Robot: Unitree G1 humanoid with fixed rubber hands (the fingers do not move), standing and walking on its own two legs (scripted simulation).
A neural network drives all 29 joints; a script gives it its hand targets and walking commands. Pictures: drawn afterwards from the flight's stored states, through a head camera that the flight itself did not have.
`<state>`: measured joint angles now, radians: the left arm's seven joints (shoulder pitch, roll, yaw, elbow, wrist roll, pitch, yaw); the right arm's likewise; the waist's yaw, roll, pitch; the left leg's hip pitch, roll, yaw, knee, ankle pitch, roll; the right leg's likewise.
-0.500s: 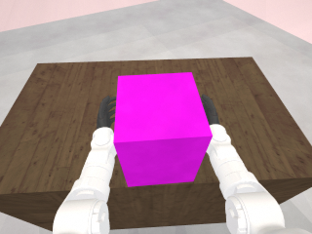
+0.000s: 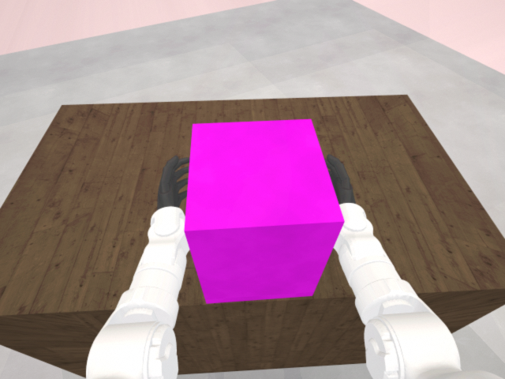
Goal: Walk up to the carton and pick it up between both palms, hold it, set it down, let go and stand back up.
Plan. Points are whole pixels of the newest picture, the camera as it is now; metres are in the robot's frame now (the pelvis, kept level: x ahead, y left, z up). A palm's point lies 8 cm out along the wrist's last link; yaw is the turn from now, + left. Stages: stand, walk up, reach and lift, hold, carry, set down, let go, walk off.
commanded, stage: reach and lift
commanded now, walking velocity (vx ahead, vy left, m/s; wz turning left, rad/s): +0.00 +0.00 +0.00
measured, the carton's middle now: (256, 215) +0.38 +0.00 +0.03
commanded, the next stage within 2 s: none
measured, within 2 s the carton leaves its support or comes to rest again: leaves its support in 0.06 s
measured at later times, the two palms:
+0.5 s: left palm (161, 194) +0.36 +0.15 +0.12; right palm (348, 197) +0.36 -0.14 +0.11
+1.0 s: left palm (146, 175) +0.36 +0.16 +0.16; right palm (347, 177) +0.37 -0.13 +0.15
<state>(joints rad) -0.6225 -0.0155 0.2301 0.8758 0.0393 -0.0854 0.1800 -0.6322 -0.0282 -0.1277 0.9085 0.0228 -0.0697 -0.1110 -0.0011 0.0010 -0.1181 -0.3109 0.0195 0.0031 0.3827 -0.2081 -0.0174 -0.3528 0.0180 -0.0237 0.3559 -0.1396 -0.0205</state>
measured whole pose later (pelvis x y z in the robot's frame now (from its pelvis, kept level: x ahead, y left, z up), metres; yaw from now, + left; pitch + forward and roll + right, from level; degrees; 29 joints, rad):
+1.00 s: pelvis -0.02 +0.00 +0.00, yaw +0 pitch +0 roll +0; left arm -0.71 0.00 0.24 0.62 0.04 0.35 0.18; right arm -0.71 -0.03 -0.13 0.78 0.03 0.21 -0.13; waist 0.00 -0.02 -0.10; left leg -0.18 0.02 0.00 0.39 -0.20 -0.01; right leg -0.21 0.02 -0.02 0.33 -0.12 -0.01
